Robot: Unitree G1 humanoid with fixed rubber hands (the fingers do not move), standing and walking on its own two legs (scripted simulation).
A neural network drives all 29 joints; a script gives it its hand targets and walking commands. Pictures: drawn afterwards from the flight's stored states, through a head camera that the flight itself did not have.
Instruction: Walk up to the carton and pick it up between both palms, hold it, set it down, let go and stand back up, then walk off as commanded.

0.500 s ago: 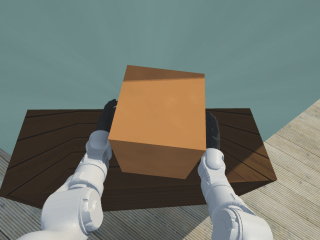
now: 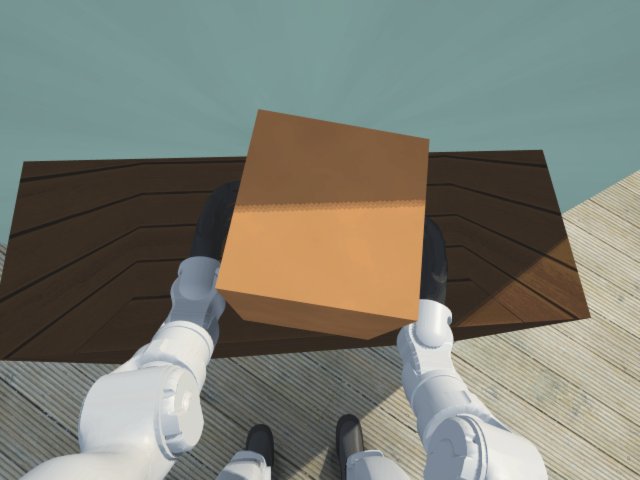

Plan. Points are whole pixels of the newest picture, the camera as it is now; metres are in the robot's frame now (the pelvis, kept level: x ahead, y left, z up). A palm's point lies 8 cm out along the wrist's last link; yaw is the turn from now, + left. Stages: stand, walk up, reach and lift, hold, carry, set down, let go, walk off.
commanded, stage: set down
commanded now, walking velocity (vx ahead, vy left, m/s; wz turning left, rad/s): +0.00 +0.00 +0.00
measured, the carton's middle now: (322, 243) +0.40 -0.02 -0.09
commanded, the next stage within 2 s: none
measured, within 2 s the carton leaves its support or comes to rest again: neither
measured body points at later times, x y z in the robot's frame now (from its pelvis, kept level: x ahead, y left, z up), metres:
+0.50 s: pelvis -0.01 +0.03 -0.01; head +0.14 +0.04 +0.42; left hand +0.43 +0.14 -0.04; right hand +0.35 -0.15 -0.07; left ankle -0.04 +0.11 -0.72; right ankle -0.03 -0.14 -0.73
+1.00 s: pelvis -0.08 +0.03 -0.01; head +0.02 +0.04 +0.43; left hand +0.38 +0.19 +0.01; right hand +0.31 -0.17 -0.03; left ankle -0.04 +0.11 -0.73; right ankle -0.03 -0.14 -0.73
